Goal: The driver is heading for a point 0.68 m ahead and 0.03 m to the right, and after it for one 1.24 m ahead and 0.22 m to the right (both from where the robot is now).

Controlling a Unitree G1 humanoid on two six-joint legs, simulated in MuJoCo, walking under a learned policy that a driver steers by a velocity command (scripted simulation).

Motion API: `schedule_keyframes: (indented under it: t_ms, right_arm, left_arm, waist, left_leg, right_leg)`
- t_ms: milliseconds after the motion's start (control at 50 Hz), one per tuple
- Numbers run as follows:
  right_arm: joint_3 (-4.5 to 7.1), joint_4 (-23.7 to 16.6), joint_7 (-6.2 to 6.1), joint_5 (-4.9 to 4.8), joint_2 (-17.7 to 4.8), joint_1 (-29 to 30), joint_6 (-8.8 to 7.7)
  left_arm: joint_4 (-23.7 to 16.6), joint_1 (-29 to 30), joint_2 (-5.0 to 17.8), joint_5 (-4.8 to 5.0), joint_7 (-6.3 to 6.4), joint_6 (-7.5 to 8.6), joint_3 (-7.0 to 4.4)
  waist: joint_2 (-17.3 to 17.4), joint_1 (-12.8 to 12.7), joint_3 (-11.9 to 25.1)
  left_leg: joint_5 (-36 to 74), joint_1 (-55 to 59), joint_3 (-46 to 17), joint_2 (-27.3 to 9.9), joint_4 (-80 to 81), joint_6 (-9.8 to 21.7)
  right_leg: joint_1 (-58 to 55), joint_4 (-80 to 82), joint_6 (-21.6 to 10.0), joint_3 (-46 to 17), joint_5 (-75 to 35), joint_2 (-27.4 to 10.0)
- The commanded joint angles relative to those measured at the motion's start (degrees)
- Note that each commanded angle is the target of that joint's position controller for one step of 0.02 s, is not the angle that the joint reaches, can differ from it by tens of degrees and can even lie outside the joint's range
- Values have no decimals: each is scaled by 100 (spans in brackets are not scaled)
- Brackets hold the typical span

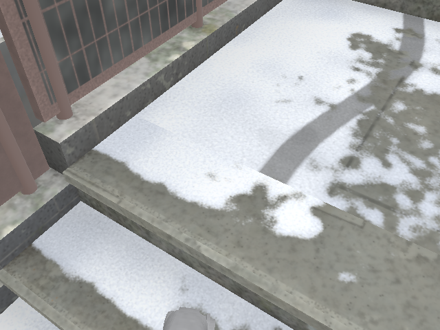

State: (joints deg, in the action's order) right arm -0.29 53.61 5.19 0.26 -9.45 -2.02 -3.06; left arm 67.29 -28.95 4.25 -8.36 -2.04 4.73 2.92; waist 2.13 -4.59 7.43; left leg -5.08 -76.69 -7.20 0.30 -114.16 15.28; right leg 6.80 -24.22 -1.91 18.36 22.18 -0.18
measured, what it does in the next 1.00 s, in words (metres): climbs: left foot 0.16 m higher, then right foot 0.16 m higher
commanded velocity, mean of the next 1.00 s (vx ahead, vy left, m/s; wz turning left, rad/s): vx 0.42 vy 0.00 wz -0.11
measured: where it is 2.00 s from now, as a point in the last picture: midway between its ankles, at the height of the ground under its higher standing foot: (246, 233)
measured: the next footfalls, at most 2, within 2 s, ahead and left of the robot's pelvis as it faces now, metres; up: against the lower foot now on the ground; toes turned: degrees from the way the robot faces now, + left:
left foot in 0.22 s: +0.37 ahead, +0.15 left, +0.16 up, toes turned +8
right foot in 0.72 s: +0.66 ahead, -0.07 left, +0.32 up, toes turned -4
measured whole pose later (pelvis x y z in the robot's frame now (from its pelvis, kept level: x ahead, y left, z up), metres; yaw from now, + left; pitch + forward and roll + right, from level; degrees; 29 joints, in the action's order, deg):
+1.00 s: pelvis +0.61 +0.01 +0.30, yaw -10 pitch +7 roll -1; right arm 1.6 44.3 1.3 3.1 -14.3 -1.2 -5.6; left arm 56.0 -18.7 11.3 -3.0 -0.4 5.0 -1.8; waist 1.6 -2.2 7.5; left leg -16.1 -54.7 -9.0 -0.5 -88.2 -0.4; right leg 30.4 -43.5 -5.1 -1.5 19.6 8.1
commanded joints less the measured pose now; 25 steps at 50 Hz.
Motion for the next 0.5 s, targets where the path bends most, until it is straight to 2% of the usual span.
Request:
schedule_keyframes:
  t_ms: [20,60,80,100,120,140,160,180,200,220,240,260,280,300,320,340,360,380,400,420,440,460,480,500]
  right_arm:
    - [-146,-753,-160,-64,112,1201,4]
    - [-194,-996,-155,-36,176,1557,118]
    - [-216,-1081,-154,-41,220,1640,173]
    - [-222,-1314,-193,1,147,2204,241]
    - [-260,-1606,-215,5,158,2714,386]
    - [-301,-1725,-93,141,257,2921,552]
    - [-387,-1881,-13,111,351,3235,711]
    - [-301,-1809,82,123,265,2826,744]
    - [-206,-1746,76,-26,56,2387,634]
    - [-99,-1484,40,-28,-232,1718,521]
    - [3,-1247,-7,-28,-435,852,473]
    - [29,-912,-79,-156,-590,-344,418]
    - [201,-446,-156,14,-900,-1739,455]
    - [240,89,-183,316,-1078,-2791,435]
    - [500,305,-261,377,-1421,-3036,261]
    - [437,444,-321,373,-1136,-2794,64]
    - [353,551,-325,282,-749,-2260,-38]
    - [227,635,-270,242,-389,-1792,-56]
    - [84,705,-207,386,117,-1234,-1]
    - [134,857,-486,58,338,-1228,-210]
    - [74,877,-568,46,268,-1018,-389]
    - [25,917,-535,165,287,-1157,-498]
    - [82,612,-317,562,276,-532,-384]
    - [100,671,-207,662,65,-943,-298]
  left_arm:
    - [126,-605,94,-105,-101,49,69]
    - [345,-1134,113,-107,-63,68,84]
    - [444,-1283,79,-143,-51,72,97]
    - [579,-1445,78,-133,-119,85,87]
    - [729,-1689,-20,-191,-235,63,144]
    - [351,-945,140,-1,-355,37,108]
    - [408,-927,351,149,-466,63,81]
    - [292,-944,653,344,-438,199,25]
    - [239,-1002,1011,386,-435,364,-45]
    - [45,-834,1464,490,-394,451,-160]
    - [-44,-537,1906,441,-407,450,-326]
    - [-42,-978,1505,156,-512,478,-311]
    - [-170,-552,1573,175,-640,454,-353]
    - [-82,-578,818,351,-838,284,-350]
    - [-159,-387,863,696,-762,223,-467]
    - [-324,37,657,638,-633,288,-481]
    - [-520,620,588,558,-521,370,-449]
    - [-754,991,313,589,-392,351,-327]
    - [-893,1211,38,643,-313,255,-220]
    - [-1974,1717,-234,680,106,162,-155]
    - [-1929,1447,-81,750,247,65,-168]
    - [-1952,1463,95,830,362,-17,-200]
    - [-1593,1496,313,754,-124,-76,-169]
    - [-1669,1354,192,768,-322,-99,-124]
  waist:
    - [-261,-13,-688]
    - [-613,-70,-813]
    - [-517,-65,-910]
    - [-324,-131,-967]
    - [-332,-142,-1047]
    - [-606,216,-947]
    - [-951,328,-859]
    - [-1103,589,-669]
    - [-1255,821,-692]
    - [-1408,1013,-530]
    - [-1699,1318,-94]
    - [-1231,1350,1052]
    - [-731,1887,1316]
    - [108,1738,1677]
    - [32,1673,1070]
    - [453,1405,450]
    - [270,1144,185]
    - [-156,778,163]
    - [-474,375,162]
    - [-276,-34,-211]
    - [-251,-278,-586]
    - [-340,-171,-688]
    - [-230,-218,-554]
    - [149,-187,-745]
  left_leg:
    - [-92,-1855,30,-207,249,297]
    - [-134,-2192,413,-263,197,245]
    - [-232,-2424,446,-324,354,246]
    - [-359,-2346,662,-434,1349,224]
    - [-30,-2030,864,-608,1996,268]
    - [-18,-85,1582,-722,2905,226]
    - [-971,1415,1546,-518,2903,56]
    - [-983,2300,2102,-166,2857,-165]
    - [-1084,2884,2084,164,3264,-234]
    - [-1238,3308,2017,371,4484,-287]
    - [-1142,4364,1705,492,4790,-249]
    - [295,7037,646,123,4441,122]
    - [-432,8554,-823,-173,6135,251]
    - [-782,8841,-2938,-1058,7965,611]
    - [-691,7634,-3699,-1427,8588,591]
    - [-939,6591,-3236,-1346,8543,564]
    - [-1011,6027,-2939,-1299,8465,596]
    - [-873,5711,-2550,-1292,8468,462]
    - [-1182,5324,-2074,-1208,8691,259]
    - [-1456,5103,-1395,-1205,8985,-321]
    - [-781,4821,-846,-1238,9164,-482]
    - [-382,4642,-438,-1212,9452,-497]
    - [-140,4361,-204,-1162,9590,-129]
    - [15,4470,-317,-1240,9655,94]
  right_leg:
    - [-1488,1207,-1011,-1271,-2520,-1595]
    - [-1908,1347,-1079,-1263,-3475,-1657]
    - [-2171,1355,-1052,-1177,-3659,-1676]
    - [-2266,1531,-1037,-1072,-3544,-1653]
    - [-1976,1756,-954,-1013,-3415,-1728]
    - [-451,2381,-971,-469,-3705,-1592]
    - [534,2508,-1023,-466,-4893,-1658]
    - [469,2242,-1158,-268,-6946,-1704]
    - [32,1738,-928,-265,-9554,-1866]
    - [-784,1301,-714,-423,-10428,-1956]
    - [-895,553,-528,-571,-11422,-2029]
    - [760,-903,-296,-981,-10679,-1653]
    - [2257,-2420,-345,-1330,-7596,-1002]
    - [3150,-4821,-275,-1941,-1934,-52]
    - [3419,-7293,-270,-3065,-1993,150]
    - [3891,-8296,-297,-3419,-2320,155]
    - [4325,-9162,-456,-3307,-2079,235]
    - [4673,-9382,-752,-3382,-2027,270]
    - [4997,-9447,-1073,-3354,-2317,69]
    - [4677,-9073,-679,-2888,-995,-64]
    - [4841,-8573,-517,-2855,-628,-111]
    - [4806,-8471,-519,-2763,-808,-39]
    - [5130,-9880,-959,-2460,-991,-155]
    - [5906,-11464,-1175,-2357,-502,71]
